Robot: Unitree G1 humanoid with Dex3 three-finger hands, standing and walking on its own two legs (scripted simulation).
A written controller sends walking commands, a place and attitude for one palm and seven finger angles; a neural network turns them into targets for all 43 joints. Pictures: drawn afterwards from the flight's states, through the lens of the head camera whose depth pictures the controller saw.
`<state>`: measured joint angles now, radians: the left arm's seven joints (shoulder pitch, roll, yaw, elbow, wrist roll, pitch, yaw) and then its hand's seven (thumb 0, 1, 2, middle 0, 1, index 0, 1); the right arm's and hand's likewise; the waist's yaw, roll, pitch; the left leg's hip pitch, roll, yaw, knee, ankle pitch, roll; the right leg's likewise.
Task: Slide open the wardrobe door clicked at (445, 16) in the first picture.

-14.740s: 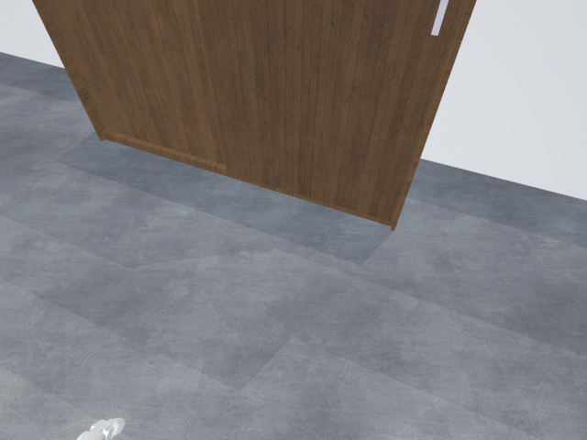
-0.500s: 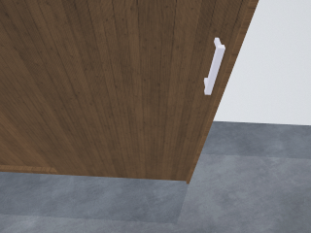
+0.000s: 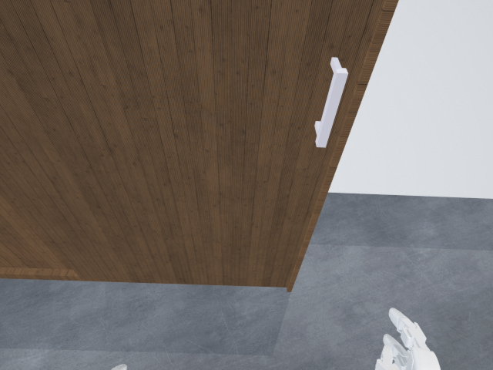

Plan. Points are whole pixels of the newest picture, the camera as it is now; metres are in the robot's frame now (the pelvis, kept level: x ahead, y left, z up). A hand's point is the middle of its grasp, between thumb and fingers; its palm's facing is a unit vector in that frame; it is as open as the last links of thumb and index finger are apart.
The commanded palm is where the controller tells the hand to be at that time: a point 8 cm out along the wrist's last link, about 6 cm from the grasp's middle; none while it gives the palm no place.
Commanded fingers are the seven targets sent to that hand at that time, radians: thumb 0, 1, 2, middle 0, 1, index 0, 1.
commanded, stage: raise the hand with hooked fingers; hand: right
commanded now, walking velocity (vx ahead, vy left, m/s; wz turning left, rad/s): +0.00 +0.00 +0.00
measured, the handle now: (327, 104) +0.54 -0.11 +0.17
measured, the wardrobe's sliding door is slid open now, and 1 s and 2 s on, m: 0.00 0.00 0.00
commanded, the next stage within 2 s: move the hooked fingers beside the handle in 1.94 s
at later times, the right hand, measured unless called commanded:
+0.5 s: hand (397, 335) +0.19 -0.20 +0.03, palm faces -0.02 +1.00 -0.06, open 10.1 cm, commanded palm +0.15 -0.26 +0.05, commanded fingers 0.00 -0.11 -0.56 0.26 0.81 0.26 0.81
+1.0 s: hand (453, 278) +0.23 -0.25 +0.12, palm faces +0.04 +1.00 -0.07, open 13.0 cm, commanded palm +0.20 -0.30 +0.13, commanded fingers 0.00 0.48 -0.31 0.30 1.18 0.30 1.18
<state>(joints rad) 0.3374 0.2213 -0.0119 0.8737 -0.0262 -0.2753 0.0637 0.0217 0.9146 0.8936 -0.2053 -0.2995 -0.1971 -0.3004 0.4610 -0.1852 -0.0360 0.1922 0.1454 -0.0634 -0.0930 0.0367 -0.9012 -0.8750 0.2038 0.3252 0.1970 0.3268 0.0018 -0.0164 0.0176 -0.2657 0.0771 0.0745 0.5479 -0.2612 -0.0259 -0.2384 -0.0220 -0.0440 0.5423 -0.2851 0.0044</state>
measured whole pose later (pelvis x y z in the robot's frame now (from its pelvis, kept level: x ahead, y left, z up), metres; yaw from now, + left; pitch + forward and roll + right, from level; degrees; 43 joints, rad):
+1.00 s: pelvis +0.01 +0.00 -0.01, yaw -1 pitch -1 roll +1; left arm 0.25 0.29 -0.04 0.61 -0.05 -0.34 0.09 0.02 0.90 0.89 -0.20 -0.30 -0.20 -0.30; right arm 0.19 -0.35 -0.36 -0.04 0.36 -0.07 0.39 0.00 0.26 -0.40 0.29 1.04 0.28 1.04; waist -0.05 -0.03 -0.03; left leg -0.31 0.06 0.09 0.66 -0.33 -0.03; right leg -0.32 -0.05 -0.02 0.72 -0.38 0.00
